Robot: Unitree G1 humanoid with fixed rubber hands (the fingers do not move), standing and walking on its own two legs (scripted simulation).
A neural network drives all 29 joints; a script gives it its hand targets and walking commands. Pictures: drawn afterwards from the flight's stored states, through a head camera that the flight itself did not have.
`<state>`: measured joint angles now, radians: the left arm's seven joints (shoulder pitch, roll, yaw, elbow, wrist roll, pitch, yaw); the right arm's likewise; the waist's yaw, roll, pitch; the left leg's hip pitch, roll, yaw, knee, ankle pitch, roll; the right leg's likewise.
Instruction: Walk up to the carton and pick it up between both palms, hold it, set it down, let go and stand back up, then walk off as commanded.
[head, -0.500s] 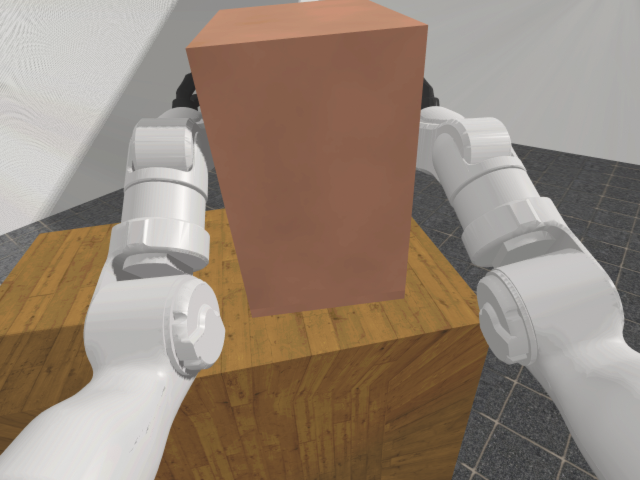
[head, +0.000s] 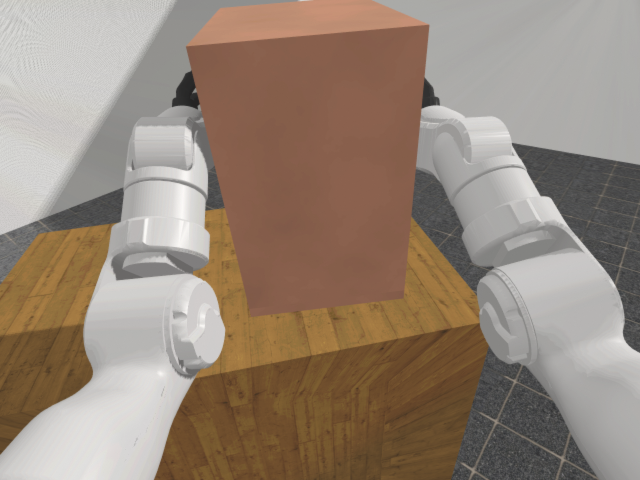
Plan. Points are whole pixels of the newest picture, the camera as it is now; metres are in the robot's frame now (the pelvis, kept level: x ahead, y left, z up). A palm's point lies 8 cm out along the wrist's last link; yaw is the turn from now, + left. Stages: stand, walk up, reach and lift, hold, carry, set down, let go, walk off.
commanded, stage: hold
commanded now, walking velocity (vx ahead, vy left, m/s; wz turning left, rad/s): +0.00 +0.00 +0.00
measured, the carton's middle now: (309, 148) +0.38 +0.00 +0.32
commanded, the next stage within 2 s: none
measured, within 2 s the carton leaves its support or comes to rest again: neither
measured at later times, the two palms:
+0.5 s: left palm (189, 130) +0.39 +0.13 +0.35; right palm (422, 128) +0.38 -0.13 +0.33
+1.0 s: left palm (190, 129) +0.39 +0.13 +0.35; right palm (423, 128) +0.38 -0.13 +0.33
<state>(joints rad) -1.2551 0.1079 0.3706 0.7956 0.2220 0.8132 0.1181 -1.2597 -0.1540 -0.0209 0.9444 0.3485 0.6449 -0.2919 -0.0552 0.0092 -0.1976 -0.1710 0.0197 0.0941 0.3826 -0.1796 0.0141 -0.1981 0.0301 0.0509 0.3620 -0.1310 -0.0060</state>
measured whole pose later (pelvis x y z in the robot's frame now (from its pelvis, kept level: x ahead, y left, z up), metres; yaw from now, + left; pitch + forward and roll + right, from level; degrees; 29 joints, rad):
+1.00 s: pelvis +0.00 +0.00 +0.00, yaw +0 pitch -2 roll +0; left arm -1.26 0.11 0.37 0.80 0.22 0.82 0.11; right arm -1.26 -0.16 -0.02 0.93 0.35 0.66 -0.30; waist -0.06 0.01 -0.20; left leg -0.17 0.02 0.09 0.38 -0.18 0.01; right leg -0.20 0.03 0.05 0.36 -0.13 -0.01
